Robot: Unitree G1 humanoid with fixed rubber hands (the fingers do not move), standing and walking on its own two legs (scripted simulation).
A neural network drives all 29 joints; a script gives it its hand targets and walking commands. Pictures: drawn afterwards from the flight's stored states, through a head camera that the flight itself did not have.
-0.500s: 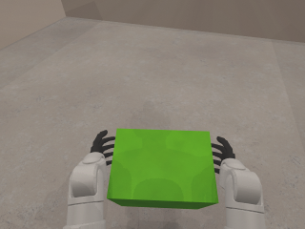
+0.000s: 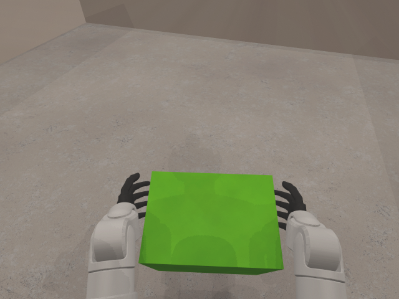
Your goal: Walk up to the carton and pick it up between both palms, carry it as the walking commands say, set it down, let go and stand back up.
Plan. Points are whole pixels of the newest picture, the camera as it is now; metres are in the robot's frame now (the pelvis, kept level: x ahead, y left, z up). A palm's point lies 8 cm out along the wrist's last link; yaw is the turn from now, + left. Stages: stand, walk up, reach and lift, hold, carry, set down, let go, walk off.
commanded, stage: carry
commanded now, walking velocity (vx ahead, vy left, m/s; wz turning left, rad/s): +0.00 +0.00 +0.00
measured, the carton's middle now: (209, 228) +0.29 +0.00 -0.02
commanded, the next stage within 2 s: none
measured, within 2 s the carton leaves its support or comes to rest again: neither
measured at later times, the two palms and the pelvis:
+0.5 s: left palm (140, 210) +0.27 +0.13 +0.07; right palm (307, 222) +0.25 -0.18 +0.07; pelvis -0.01 -0.02 -0.01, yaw +0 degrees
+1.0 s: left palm (189, 228) +0.23 +0.04 +0.08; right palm (364, 242) +0.22 -0.28 +0.06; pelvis -0.06 -0.12 -0.01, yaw +1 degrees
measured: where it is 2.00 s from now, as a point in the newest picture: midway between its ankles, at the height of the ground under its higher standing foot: outside the picture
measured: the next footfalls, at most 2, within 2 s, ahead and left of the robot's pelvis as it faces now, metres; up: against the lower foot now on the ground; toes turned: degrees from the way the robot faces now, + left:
right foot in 0.90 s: +0.01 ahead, -0.23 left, +0.00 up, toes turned -5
left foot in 1.20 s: -0.07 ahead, -0.06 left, +0.00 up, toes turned +11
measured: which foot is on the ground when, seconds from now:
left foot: down 0.00-0.92, up 0.94-1.00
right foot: down 0.00-0.62, up 0.64-0.88, down 0.90-1.00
